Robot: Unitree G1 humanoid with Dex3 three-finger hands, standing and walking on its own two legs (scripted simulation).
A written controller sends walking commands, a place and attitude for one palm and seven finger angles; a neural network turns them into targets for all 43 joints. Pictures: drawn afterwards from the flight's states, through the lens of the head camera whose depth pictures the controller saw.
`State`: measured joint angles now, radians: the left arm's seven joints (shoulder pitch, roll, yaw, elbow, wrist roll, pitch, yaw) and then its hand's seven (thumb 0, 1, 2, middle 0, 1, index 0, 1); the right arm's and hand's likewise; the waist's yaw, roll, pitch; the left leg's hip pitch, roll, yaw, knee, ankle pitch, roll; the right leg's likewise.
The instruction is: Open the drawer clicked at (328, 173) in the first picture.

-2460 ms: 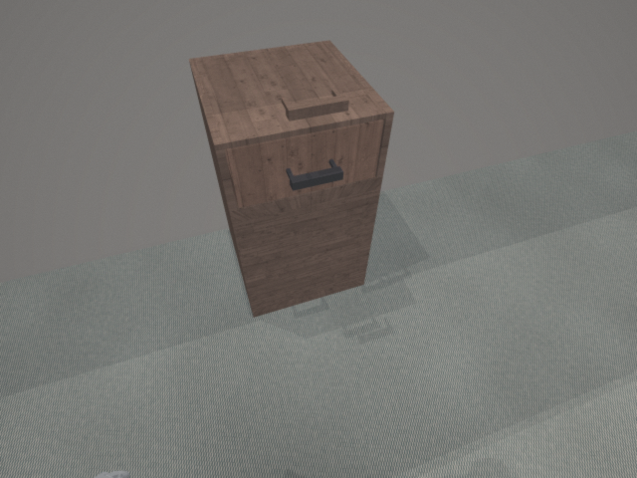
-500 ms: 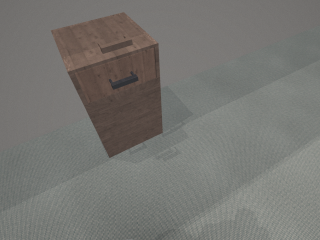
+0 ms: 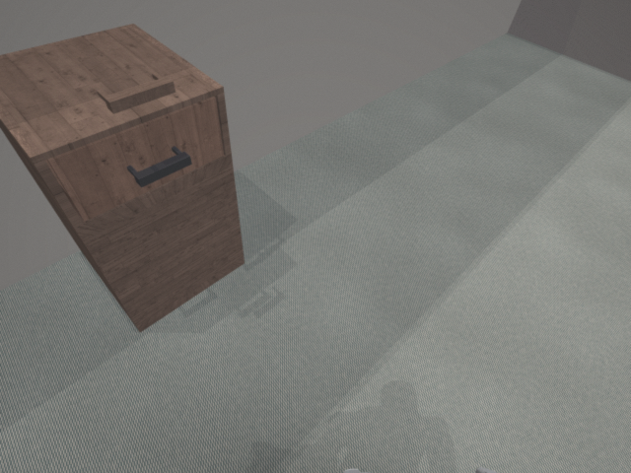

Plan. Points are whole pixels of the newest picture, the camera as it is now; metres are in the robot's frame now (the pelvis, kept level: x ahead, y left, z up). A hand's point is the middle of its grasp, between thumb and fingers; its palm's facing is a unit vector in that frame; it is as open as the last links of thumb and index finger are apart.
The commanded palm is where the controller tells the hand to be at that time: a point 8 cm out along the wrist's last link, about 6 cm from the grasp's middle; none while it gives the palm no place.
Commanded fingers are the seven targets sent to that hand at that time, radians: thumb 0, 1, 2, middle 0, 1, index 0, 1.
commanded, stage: walk to a spot facing it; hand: left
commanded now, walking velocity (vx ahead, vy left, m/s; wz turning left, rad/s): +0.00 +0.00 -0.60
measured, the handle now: (158, 164) +0.74 +0.43 -0.13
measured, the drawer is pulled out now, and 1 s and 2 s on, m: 0.00 0.00 0.00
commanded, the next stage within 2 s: turn to face it in 1.62 s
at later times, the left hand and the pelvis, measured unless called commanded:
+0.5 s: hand (239, 462) +0.16 +0.12 -0.15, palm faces -0.32 -0.92 -0.22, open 7.4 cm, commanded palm none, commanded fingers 0.00 0.90 0.90 -0.20 -0.30 -0.20 -0.30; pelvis +0.01 -0.04 +0.00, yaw -19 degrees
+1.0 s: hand (268, 358) +0.32 +0.10 -0.17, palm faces -0.55 -0.82 -0.14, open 7.4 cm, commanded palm none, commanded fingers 0.00 0.90 0.90 -0.20 -0.30 -0.20 -0.30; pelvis +0.17 -0.03 +0.01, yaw -38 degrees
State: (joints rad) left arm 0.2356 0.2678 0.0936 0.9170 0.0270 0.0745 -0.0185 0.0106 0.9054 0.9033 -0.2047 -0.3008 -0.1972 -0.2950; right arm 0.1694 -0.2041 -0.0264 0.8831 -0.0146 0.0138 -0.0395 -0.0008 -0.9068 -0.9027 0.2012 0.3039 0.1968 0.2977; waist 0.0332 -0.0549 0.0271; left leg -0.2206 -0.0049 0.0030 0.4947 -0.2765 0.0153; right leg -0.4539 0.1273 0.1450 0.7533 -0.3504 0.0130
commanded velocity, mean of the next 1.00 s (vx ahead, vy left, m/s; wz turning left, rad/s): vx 0.24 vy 0.00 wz -0.59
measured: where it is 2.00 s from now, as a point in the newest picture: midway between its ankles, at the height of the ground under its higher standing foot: (408, 416)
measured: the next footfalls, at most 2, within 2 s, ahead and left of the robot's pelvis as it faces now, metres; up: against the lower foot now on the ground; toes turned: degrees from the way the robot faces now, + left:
right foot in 0.36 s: +0.01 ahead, -0.16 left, +0.00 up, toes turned -20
left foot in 0.74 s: +0.21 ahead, +0.03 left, +0.00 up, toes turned -22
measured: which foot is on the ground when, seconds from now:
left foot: down 0.00-0.34, up 0.36-0.72, down 0.74-1.00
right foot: up 0.00-0.34, down 0.36-0.74, up 0.76-1.00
